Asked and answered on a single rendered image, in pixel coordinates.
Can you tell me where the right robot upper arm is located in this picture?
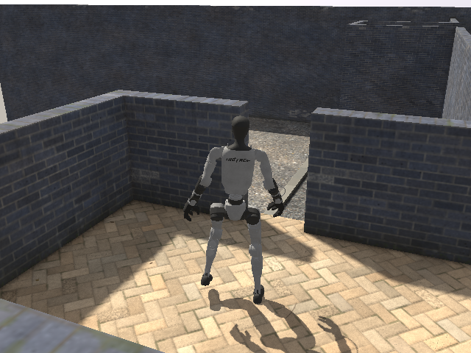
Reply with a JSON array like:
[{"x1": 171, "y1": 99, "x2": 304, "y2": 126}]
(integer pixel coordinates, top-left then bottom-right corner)
[{"x1": 254, "y1": 149, "x2": 275, "y2": 190}]

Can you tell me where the right robot hand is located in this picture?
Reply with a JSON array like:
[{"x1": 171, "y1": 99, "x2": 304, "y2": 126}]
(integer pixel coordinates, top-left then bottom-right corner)
[{"x1": 267, "y1": 201, "x2": 284, "y2": 217}]

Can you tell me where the left robot hand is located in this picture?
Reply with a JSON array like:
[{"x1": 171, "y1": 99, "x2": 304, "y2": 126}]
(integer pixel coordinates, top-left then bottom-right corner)
[{"x1": 183, "y1": 201, "x2": 199, "y2": 221}]

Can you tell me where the robot left shin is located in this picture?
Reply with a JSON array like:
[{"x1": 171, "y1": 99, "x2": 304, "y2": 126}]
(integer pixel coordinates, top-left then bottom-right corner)
[{"x1": 204, "y1": 227, "x2": 219, "y2": 277}]

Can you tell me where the robot left forearm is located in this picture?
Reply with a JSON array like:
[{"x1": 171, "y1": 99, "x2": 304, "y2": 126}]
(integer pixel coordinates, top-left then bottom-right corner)
[{"x1": 188, "y1": 175, "x2": 206, "y2": 206}]

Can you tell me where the left robot upper arm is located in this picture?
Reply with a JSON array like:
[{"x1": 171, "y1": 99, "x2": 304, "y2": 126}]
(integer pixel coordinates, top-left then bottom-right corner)
[{"x1": 200, "y1": 146, "x2": 224, "y2": 187}]

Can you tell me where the robot right thigh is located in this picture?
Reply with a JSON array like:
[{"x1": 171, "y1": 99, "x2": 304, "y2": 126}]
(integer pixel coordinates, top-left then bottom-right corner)
[{"x1": 245, "y1": 206, "x2": 261, "y2": 257}]

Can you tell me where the robot right forearm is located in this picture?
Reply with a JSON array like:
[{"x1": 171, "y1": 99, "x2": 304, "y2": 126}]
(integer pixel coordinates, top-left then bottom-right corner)
[{"x1": 268, "y1": 178, "x2": 282, "y2": 204}]

